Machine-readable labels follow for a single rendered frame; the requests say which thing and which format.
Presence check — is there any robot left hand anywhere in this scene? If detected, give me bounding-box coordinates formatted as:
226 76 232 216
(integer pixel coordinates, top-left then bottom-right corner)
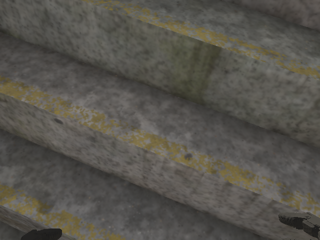
21 228 62 240

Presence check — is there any robot right hand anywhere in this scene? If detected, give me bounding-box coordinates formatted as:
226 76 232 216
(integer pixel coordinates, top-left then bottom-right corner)
278 212 320 240

